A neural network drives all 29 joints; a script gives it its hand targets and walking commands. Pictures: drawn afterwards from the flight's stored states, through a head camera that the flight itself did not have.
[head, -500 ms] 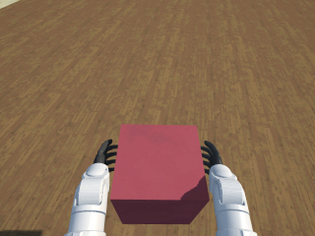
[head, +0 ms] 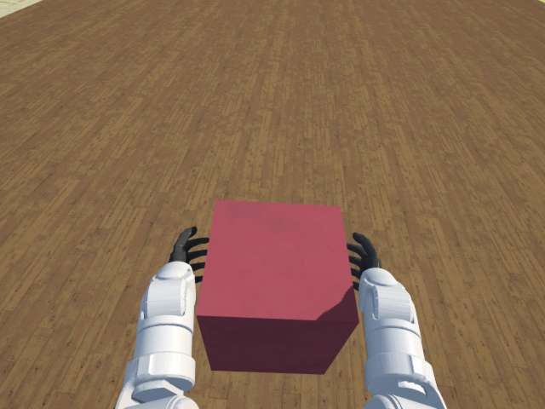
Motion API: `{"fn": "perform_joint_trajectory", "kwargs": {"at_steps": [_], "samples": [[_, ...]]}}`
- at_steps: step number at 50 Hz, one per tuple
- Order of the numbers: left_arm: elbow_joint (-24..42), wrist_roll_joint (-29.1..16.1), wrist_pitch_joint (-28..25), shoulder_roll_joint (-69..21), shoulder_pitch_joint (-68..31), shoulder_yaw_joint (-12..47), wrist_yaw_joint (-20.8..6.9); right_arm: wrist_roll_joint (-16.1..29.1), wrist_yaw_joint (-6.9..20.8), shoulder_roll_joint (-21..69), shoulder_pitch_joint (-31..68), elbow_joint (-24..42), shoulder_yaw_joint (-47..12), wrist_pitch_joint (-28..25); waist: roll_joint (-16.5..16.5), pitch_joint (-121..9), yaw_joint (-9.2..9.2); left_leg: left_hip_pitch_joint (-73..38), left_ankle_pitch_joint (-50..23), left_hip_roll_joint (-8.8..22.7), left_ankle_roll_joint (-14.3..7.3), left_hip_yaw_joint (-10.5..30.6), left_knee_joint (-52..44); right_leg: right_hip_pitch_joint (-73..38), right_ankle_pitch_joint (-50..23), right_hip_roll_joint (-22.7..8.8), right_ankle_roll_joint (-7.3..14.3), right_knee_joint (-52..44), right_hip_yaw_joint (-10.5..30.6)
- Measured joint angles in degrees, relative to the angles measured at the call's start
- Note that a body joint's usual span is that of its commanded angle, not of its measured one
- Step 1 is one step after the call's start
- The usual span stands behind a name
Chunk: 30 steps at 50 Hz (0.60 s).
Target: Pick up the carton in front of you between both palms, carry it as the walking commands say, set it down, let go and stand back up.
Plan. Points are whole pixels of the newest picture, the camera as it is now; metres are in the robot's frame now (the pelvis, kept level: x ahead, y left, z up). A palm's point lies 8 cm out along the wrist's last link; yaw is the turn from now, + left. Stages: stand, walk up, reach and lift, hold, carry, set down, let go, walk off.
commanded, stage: set down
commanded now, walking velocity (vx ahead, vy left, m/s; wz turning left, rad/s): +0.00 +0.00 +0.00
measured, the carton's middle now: (273, 291) +0.32 +0.01 -0.04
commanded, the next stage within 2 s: none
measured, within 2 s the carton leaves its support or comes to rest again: neither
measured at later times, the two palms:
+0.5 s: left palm (195, 306) +0.35 +0.16 -0.18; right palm (333, 304) +0.37 -0.14 -0.17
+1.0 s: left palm (198, 315) +0.40 +0.18 -0.31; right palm (314, 311) +0.43 -0.12 -0.31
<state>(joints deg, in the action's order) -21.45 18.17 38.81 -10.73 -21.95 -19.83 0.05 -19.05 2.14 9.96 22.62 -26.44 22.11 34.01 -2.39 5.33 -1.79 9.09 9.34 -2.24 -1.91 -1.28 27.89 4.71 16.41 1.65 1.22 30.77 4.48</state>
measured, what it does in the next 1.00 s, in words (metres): lowers itself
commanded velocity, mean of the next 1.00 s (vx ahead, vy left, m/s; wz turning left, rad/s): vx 0.00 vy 0.00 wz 0.00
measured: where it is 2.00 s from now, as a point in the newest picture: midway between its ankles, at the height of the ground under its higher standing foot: outside the picture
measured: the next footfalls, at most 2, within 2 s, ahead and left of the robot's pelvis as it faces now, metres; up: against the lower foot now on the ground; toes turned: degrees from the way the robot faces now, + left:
none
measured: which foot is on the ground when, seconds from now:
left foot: down 0.00-1.00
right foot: down 0.00-1.00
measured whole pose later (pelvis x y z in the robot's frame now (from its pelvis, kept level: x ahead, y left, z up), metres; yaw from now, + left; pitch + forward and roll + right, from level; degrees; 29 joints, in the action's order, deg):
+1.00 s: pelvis -0.04 -0.02 -0.22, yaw -1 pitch +42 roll -2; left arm -38.3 12.7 12.5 -0.2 -50.0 -25.1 0.8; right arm -9.5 -5.9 3.2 51.5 -40.9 24.1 10.4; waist -3.1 -8.2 -3.3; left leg 107.5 23.0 -0.4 -0.8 0.9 88.2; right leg 101.8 32.6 5.4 0.3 91.9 -0.2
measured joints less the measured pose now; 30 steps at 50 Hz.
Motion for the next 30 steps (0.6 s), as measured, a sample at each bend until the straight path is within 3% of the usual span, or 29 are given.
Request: {"fn": "perform_joint_trajectory", "kwargs": {"at_steps": [7, 13, 17, 22, 26, 30], "samples": [[-10.0, 5.8, -7.2, -1.1, -7.9, -8.2, -1.4, -6.1, 1.3, -0.1, 7.9, -8.5, 8.1, -5.6, 0.1, 0.1, 0.41, 7.9, 2.1, -0.3, -0.7, -0.3, 6.0, 8.1, 2.5, 0.1, -1.0, 6.6, 0.4], [-12.2, 6.9, -16.9, -0.2, -9.7, -9.6, -2.3, -6.9, 0.6, -0.1, 10.6, -10.2, 8.7, -13.9, 0.1, 0.0, 0.28, 23.2, 3.1, 0.2, -0.3, 0.3, 12.7, 23.3, 3.8, 0.8, -1.3, 13.3, -0.4], [-12.2, 5.1, -23.9, 1.4, -10.7, -8.5, -2.0, -3.6, -1.4, -0.7, 12.1, -10.7, 6.5, -20.5, 0.1, 0.3, 0.12, 36.2, 3.4, 0.7, 0.2, 0.9, 17.9, 36.2, 4.3, 1.5, -1.0, 18.6, -1.3], [-10.8, -1.7, -29.9, 4.8, -10.8, -3.8, -0.4, 4.2, -4.8, -2.1, 12.4, -9.0, 0.6, -26.4, 0.3, -1.7, -0.03, 52.9, 4.8, 1.3, 0.8, 1.8, 25.9, 52.5, 5.9, 2.4, -0.7, 26.5, -2.5], [-9.9, -6.0, -31.3, 7.1, -11.4, -0.9, 0.2, 9.5, -7.2, -3.2, 12.1, -7.6, -3.1, -28.3, -0.1, -6.0, -0.16, 64.0, 6.9, 1.6, 1.2, 2.0, 32.8, 63.5, 8.1, 2.9, -0.6, 33.4, -3.0], [-10.4, -6.8, -30.3, 7.8, -13.3, -1.1, 0.3, 11.3, -8.0, -3.6, 13.7, -7.9, -3.2, -27.5, -0.4, -9.6, -0.42, 71.2, 8.9, 1.7, 1.4, 2.2, 38.7, 70.6, 10.3, 3.2, -0.4, 39.3, -3.5]]}}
